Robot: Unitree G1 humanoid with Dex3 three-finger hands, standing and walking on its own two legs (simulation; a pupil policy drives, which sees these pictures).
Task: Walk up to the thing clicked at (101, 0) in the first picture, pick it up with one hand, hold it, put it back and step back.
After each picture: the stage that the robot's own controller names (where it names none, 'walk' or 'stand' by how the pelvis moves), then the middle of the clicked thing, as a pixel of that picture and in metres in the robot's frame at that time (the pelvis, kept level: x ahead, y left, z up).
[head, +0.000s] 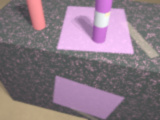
stand; (101, 18) +0.67 -0.07 +0.08
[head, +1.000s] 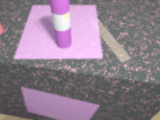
rise first; (61, 20) +0.57 +0.13 +0.11
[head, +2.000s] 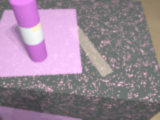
stand; (32, 32) +0.48 +0.19 +0.11
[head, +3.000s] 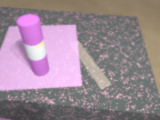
stand; (35, 49) +0.46 +0.19 +0.07
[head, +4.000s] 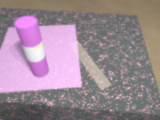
stand; (34, 50) +0.46 +0.20 +0.07
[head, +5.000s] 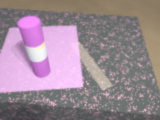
stand; (36, 50) +0.46 +0.19 +0.07
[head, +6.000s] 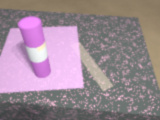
stand; (37, 51) +0.46 +0.19 +0.07
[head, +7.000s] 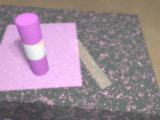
rise first; (34, 48) +0.46 +0.20 +0.08
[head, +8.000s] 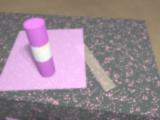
go down; (41, 51) +0.47 +0.20 +0.08
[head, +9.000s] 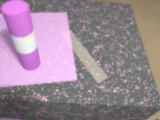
go down; (24, 40) +0.46 +0.18 +0.09
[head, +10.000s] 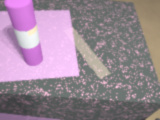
go down; (27, 35) +0.48 +0.18 +0.11
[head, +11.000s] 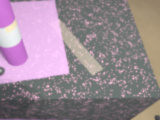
close in; (6, 32) +0.45 +0.20 +0.13
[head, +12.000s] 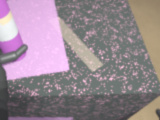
close; (2, 26) +0.47 +0.21 +0.14
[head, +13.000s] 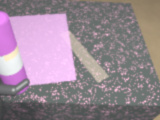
lift; (7, 59) +0.35 +0.21 +0.15
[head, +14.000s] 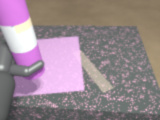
lift; (20, 36) +0.33 +0.17 +0.28
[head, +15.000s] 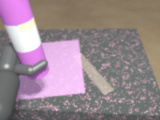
hold; (25, 36) +0.33 +0.16 +0.28
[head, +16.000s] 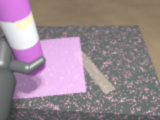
hold; (21, 31) +0.31 +0.15 +0.30
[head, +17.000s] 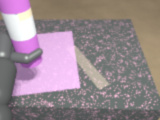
crouch; (21, 25) +0.39 +0.17 +0.27
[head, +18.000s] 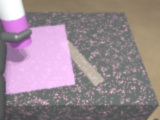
lower; (9, 6) +0.47 +0.20 +0.26
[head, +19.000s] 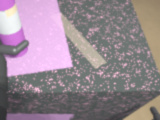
lower; (6, 19) +0.48 +0.20 +0.14
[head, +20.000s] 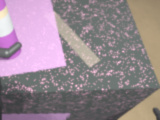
lower; out of the picture +0.48 +0.21 +0.15
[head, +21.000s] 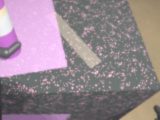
lower; out of the picture +0.48 +0.21 +0.15
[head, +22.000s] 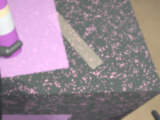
lower; out of the picture +0.48 +0.21 +0.15
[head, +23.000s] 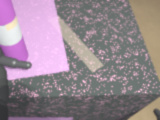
open; (7, 30) +0.45 +0.19 +0.14
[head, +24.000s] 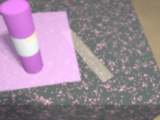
sink last; (26, 42) +0.44 +0.18 +0.12
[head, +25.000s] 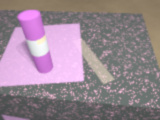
stand; (38, 45) +0.47 +0.20 +0.12
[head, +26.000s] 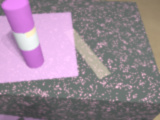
stand; (27, 38) +0.46 +0.20 +0.13
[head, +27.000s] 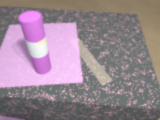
stand; (37, 46) +0.47 +0.19 +0.09
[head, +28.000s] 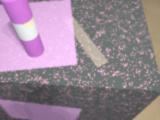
walk; (26, 28) +0.49 +0.21 +0.10
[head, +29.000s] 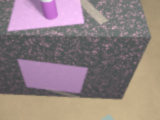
walk; out of the picture +0.74 +0.22 +0.09
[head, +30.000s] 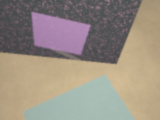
walk; out of the picture +1.08 +0.14 +0.10
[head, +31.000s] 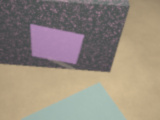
stand; out of the picture +1.14 +0.18 +0.08
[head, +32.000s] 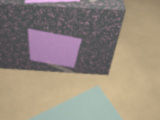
stand; out of the picture +1.13 +0.19 +0.07
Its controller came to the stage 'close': yes
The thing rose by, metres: 0.23
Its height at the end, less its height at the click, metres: +0.00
